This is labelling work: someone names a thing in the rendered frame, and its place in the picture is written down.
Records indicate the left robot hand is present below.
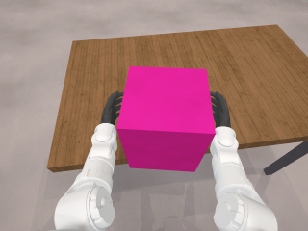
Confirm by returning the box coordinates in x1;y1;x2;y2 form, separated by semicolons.
100;91;124;125

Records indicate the left robot upper arm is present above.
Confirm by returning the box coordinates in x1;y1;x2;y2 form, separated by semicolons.
49;185;116;231

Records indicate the right robot hand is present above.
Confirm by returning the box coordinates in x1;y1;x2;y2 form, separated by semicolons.
210;91;231;128

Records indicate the robot left forearm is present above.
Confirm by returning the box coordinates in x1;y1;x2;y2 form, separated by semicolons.
54;123;117;227

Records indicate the robot right forearm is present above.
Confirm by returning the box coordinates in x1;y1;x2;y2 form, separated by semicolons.
210;126;268;207

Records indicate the carton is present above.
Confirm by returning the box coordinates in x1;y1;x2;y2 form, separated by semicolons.
116;66;216;172

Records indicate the right robot upper arm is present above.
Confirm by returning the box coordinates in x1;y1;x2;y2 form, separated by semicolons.
213;192;278;231

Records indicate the table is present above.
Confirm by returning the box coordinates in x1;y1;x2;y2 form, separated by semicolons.
47;24;308;175

